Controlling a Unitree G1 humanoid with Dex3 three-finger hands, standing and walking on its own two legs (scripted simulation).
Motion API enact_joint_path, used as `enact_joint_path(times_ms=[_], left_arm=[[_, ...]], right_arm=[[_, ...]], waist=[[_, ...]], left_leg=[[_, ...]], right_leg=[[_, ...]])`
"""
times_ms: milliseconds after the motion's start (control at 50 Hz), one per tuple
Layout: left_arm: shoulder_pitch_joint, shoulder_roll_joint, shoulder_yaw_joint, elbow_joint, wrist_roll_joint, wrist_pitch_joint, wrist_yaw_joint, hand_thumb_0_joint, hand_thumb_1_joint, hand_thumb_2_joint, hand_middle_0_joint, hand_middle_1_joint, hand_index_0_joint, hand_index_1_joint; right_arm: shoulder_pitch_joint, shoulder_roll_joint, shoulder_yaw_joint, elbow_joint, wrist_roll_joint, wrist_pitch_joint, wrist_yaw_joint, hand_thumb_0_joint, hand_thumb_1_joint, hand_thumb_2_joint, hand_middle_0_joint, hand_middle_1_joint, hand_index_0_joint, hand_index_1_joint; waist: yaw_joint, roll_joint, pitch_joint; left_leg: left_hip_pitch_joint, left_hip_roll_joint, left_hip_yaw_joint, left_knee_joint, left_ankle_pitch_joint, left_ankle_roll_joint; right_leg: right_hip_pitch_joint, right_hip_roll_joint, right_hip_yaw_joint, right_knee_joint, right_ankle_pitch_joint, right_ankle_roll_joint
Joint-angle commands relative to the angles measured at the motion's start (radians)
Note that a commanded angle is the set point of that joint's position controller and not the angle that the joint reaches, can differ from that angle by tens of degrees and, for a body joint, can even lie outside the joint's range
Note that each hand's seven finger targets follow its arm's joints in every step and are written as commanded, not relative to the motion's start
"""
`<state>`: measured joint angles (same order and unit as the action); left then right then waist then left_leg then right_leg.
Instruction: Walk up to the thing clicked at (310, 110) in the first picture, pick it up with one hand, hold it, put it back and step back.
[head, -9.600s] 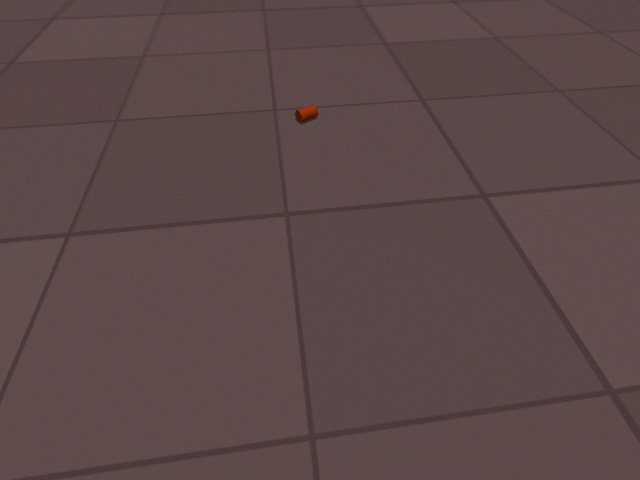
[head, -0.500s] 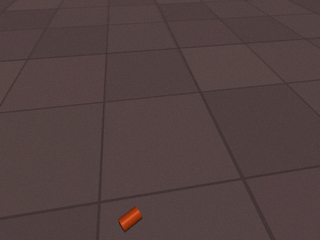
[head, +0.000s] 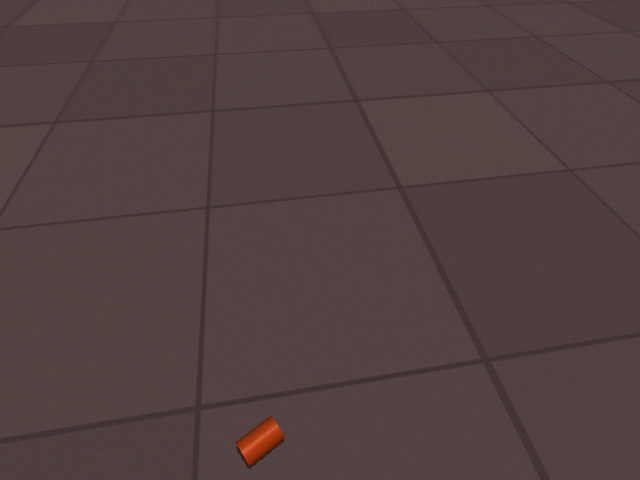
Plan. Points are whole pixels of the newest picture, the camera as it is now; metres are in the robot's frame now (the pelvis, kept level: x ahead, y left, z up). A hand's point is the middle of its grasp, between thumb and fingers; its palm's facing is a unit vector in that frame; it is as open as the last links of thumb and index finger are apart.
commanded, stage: stand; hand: left
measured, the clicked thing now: (260, 440) +0.42 +0.19 -0.75
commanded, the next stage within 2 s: rise first in 1.46 s
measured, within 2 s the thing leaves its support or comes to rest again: neither
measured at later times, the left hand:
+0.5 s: hand out of the picture +0.07 +0.25 -0.16, palm faces -0.02 -0.94 -0.34, open 7.4 cm
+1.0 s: hand out of the picture +0.07 +0.26 -0.16, palm faces -0.03 -0.94 -0.34, open 7.4 cm
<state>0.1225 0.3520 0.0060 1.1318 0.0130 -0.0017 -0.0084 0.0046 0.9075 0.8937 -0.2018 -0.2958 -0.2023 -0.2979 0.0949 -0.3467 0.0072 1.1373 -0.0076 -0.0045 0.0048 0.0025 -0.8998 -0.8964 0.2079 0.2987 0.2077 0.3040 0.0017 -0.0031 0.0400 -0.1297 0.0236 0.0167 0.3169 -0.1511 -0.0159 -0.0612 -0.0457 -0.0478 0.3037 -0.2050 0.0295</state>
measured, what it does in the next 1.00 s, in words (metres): stands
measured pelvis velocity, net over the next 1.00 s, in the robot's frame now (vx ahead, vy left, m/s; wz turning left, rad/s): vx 0.01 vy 0.00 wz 0.00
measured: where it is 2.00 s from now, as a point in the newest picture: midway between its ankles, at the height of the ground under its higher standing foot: outside the picture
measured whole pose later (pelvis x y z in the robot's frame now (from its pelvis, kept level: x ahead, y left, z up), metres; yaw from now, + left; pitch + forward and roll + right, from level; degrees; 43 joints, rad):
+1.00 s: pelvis +0.01 +0.00 +0.00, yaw +0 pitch -2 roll +0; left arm 0.13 0.35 0.00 1.13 0.01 0.00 -0.01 0.00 0.91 0.89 -0.20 -0.30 -0.20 -0.30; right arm 0.10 -0.35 0.01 1.13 -0.01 0.00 0.00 0.00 -0.90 -0.90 0.21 0.30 0.21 0.30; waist 0.00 0.00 0.05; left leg -0.13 0.02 0.02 0.33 -0.16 -0.01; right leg -0.06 -0.05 -0.04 0.30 -0.21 0.03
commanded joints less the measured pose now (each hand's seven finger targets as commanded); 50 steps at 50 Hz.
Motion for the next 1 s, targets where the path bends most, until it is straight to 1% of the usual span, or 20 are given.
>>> enact_joint_path(times_ms=[0, 60, 80, 140, 200, 340, 360, 380, 440, 500, 580, 660, 700, 740, 780, 800, 840, 920, 960, 980], left_arm=[[-0.033, 0.216, 0.038, -0.062, -0.001, -0.026, 0.016, 0.0, 0.9, 0.9, -0.2, -0.3, -0.2, -0.3], [-0.028, 0.214, 0.037, -0.06, 0.002, -0.024, 0.016, 0.0, 0.9, 0.9, -0.2, -0.3, -0.2, -0.3], [-0.038, 0.222, 0.04, -0.062, 0.001, -0.025, 0.017, 0.0, 0.9, 0.9, -0.2, -0.3, -0.2, -0.3], [-0.034, 0.213, 0.038, -0.062, 0.001, -0.026, 0.016, 0.0, 0.9, 0.9, -0.2, -0.3, -0.2, -0.3], [-0.027, 0.216, 0.038, -0.057, -0.001, -0.026, 0.016, 0.0, 0.9, 0.9, -0.2, -0.3, -0.2, -0.3], [-0.02, 0.213, 0.038, -0.059, 0.0, -0.023, 0.014, 0.0, 0.9, 0.9, -0.2, -0.3, -0.2, -0.301], [-0.028, 0.219, 0.04, -0.059, -0.001, -0.023, 0.015, 0.0, 0.9, 0.9, -0.2, -0.3, -0.2, -0.301], [-0.026, 0.215, 0.039, -0.06, 0.0, -0.024, 0.017, 0.0, 0.9, 0.9, -0.2, -0.3, -0.2, -0.301], [-0.028, 0.215, 0.037, -0.064, 0.0, -0.025, 0.017, 0.0, 0.9, 0.9, -0.2, -0.3, -0.2, -0.301], [-0.028, 0.216, 0.039, -0.064, 0.0, -0.025, 0.015, 0.0, 0.9, 0.9, -0.2, -0.3, -0.2, -0.301], [-0.027, 0.215, 0.039, -0.064, -0.001, -0.024, 0.017, 0.0, 0.9, 0.9, -0.2, -0.3, -0.2, -0.301], [-0.031, 0.215, 0.039, -0.063, -0.001, -0.022, 0.015, 0.0, 0.9, 0.9, -0.2, -0.3, -0.2, -0.301], [-0.023, 0.21, 0.036, -0.064, 0.0, -0.023, 0.015, 0.0, 0.9, 0.9, -0.2, -0.3, -0.2, -0.301], [-0.022, 0.214, 0.037, -0.063, 0.002, -0.024, 0.016, 0.0, 0.9, 0.9, -0.2, -0.3, -0.2, -0.301], [-0.032, 0.219, 0.039, -0.066, 0.0, -0.024, 0.016, 0.0, 0.9, 0.9, -0.2, -0.3, -0.2, -0.301], [-0.023, 0.213, 0.037, -0.066, 0.002, -0.025, 0.016, 0.0, 0.9, 0.9, -0.2, -0.3, -0.2, -0.301], [-0.029, 0.214, 0.037, -0.068, 0.0, -0.026, 0.017, 0.0, 0.9, 0.9, -0.2, -0.3, -0.2, -0.301], [-0.02, 0.214, 0.037, -0.064, -0.002, -0.026, 0.017, 0.0, 0.9, 0.9, -0.2, -0.3, -0.2, -0.301], [-0.019, 0.214, 0.037, -0.063, 0.0, -0.025, 0.018, 0.0, 0.9, 0.9, -0.2, -0.3, -0.2, -0.301], [-0.015, 0.215, 0.038, -0.066, 0.0, -0.024, 0.017, 0.0, 0.9, 0.9, -0.2, -0.3, -0.2, -0.301]], right_arm=[[-0.045, -0.219, -0.044, -0.057, -0.002, -0.025, -0.012, 0.0, -0.9, -0.9, 0.2, 0.3, 0.2, 0.3], [-0.052, -0.22, -0.045, -0.059, -0.001, -0.022, -0.012, 0.0, -0.9, -0.9, 0.2, 0.3, 0.2, 0.3], [-0.041, -0.214, -0.044, -0.058, -0.001, -0.021, -0.011, 0.0, -0.9, -0.9, 0.2, 0.3, 0.2, 0.3], [-0.042, -0.22, -0.044, -0.057, -0.002, -0.022, -0.011, 0.0, -0.9, -0.9, 0.2, 0.3, 0.2, 0.3], [-0.047, -0.219, -0.044, -0.058, -0.001, -0.022, -0.01, 0.0, -0.9, -0.9, 0.2, 0.3, 0.2, 0.3], [-0.039, -0.222, -0.043, -0.056, -0.001, -0.024, -0.013, 0.0, -0.9, -0.9, 0.2, 0.3, 0.2, 0.3], [-0.034, -0.213, -0.04, -0.055, 0.0, -0.024, -0.012, 0.0, -0.9, -0.9, 0.2, 0.3, 0.2, 0.3], [-0.041, -0.221, -0.043, -0.057, -0.001, -0.023, -0.012, 0.0, -0.9, -0.9, 0.2, 0.3, 0.2, 0.3], [-0.033, -0.219, -0.043, -0.059, -0.002, -0.022, -0.012, 0.0, -0.9, -0.9, 0.2, 0.3, 0.2, 0.3], [-0.033, -0.216, -0.04, -0.059, -0.001, -0.024, -0.012, 0.0, -0.9, -0.9, 0.2, 0.3, 0.2, 0.3], [-0.036, -0.217, -0.041, -0.061, -0.001, -0.023, -0.013, 0.0, -0.9, -0.9, 0.2, 0.3, 0.2, 0.3], [-0.029, -0.218, -0.04, -0.059, -0.001, -0.024, -0.013, 0.0, -0.9, -0.9, 0.2, 0.3, 0.2, 0.3], [-0.04, -0.223, -0.042, -0.06, -0.001, -0.024, -0.013, 0.0, -0.9, -0.9, 0.2, 0.3, 0.2, 0.3], [-0.038, -0.22, -0.042, -0.061, 0.001, -0.022, -0.012, 0.0, -0.9, -0.9, 0.2, 0.3, 0.2, 0.3], [-0.031, -0.218, -0.041, -0.06, -0.001, -0.022, -0.012, 0.0, -0.9, -0.9, 0.2, 0.3, 0.2, 0.3], [-0.039, -0.224, -0.043, -0.061, -0.001, -0.023, -0.012, 0.0, -0.9, -0.9, 0.2, 0.3, 0.2, 0.3], [-0.031, -0.222, -0.044, -0.062, -0.001, -0.023, -0.012, 0.0, -0.9, -0.9, 0.2, 0.3, 0.2, 0.3], [-0.039, -0.223, -0.043, -0.062, 0.0, -0.025, -0.013, 0.0, -0.9, -0.9, 0.2, 0.3, 0.2, 0.3], [-0.037, -0.218, -0.042, -0.062, 0.001, -0.024, -0.013, 0.0, -0.9, -0.9, 0.2, 0.3, 0.2, 0.3], [-0.035, -0.22, -0.043, -0.064, -0.001, -0.025, -0.013, 0.0, -0.9, -0.9, 0.2, 0.3, 0.2, 0.3]], waist=[[0.0, 0.001, -0.061], [0.001, 0.003, -0.051], [-0.004, -0.004, -0.059], [-0.001, 0.011, -0.058], [-0.001, 0.005, -0.049], [0.002, 0.014, -0.062], [-0.002, 0.005, -0.059], [0.001, 0.009, -0.052], [-0.002, -0.002, -0.06], [-0.002, 0.009, -0.065], [0.001, 0.004, -0.063], [-0.003, 0.01, -0.056], [0.002, 0.015, -0.051], [0.0, 0.001, -0.049], [-0.006, 0.0, -0.064], [0.001, 0.009, -0.067], [-0.004, 0.004, -0.066], [0.002, 0.013, -0.081], [0.0, 0.005, -0.064], [0.003, 0.005, -0.069]], left_leg=[[0.037, 0.114, -0.092, -0.037, 0.165, 0.027], [0.034, 0.114, -0.092, -0.037, 0.119, 0.03], [0.031, 0.114, -0.093, -0.039, 0.121, 0.029], [0.026, 0.111, -0.09, -0.036, 0.132, 0.031], [0.034, 0.113, -0.097, -0.04, 0.123, 0.028], [0.032, 0.114, -0.093, -0.034, 0.143, 0.031], [0.03, 0.114, -0.096, -0.039, 0.149, 0.028], [0.032, 0.114, -0.097, -0.038, 0.148, 0.028], [0.031, 0.115, -0.093, -0.029, 0.143, 0.032], [0.028, 0.113, -0.091, -0.03, 0.153, 0.032], [0.035, 0.116, -0.096, -0.031, 0.179, 0.031], [0.024, 0.113, -0.094, -0.035, 0.143, 0.028], [0.025, 0.114, -0.096, -0.036, 0.126, 0.03], [0.026, 0.113, -0.097, -0.034, 0.129, 0.03], [0.032, 0.115, -0.094, -0.028, 0.138, 0.032], [0.039, 0.115, -0.093, -0.026, 0.15, 0.032], [0.031, 0.115, -0.093, -0.027, 0.158, 0.033], [0.051, 0.118, -0.093, -0.019, 0.203, 0.034], [0.041, 0.115, -0.092, -0.027, 0.196, 0.03], [0.047, 0.115, -0.085, -0.02, 0.181, 0.035]], right_leg=[[-0.029, -0.106, 0.077, -0.057, 0.134, -0.035], [-0.039, -0.105, 0.076, -0.064, 0.102, -0.038], [-0.03, -0.107, 0.08, -0.061, 0.097, -0.04], [-0.024, -0.108, 0.081, -0.063, 0.119, -0.038], [-0.037, -0.103, 0.079, -0.061, 0.093, -0.037], [-0.018, -0.108, 0.082, -0.057, 0.131, -0.039], [-0.022, -0.106, 0.079, -0.051, 0.12, -0.04], [-0.033, -0.103, 0.078, -0.057, 0.11, -0.038], [-0.023, -0.108, 0.082, -0.062, 0.119, -0.04], [-0.009, -0.112, 0.084, -0.056, 0.15, -0.037], [-0.022, -0.106, 0.076, -0.051, 0.142, -0.037], [-0.021, -0.108, 0.081, -0.057, 0.117, -0.04], [-0.028, -0.106, 0.078, -0.063, 0.105, -0.038], [-0.034, -0.104, 0.076, -0.064, 0.105, -0.036], [-0.02, -0.11, 0.083, -0.06, 0.122, -0.041], [-0.024, -0.108, 0.078, -0.057, 0.133, -0.038], [-0.012, -0.11, 0.08, -0.059, 0.142, -0.038], [-0.004, -0.11, 0.077, -0.046, 0.182, -0.037], [-0.016, -0.106, 0.073, -0.05, 0.168, -0.036], [-0.011, -0.112, 0.08, -0.056, 0.171, -0.039]])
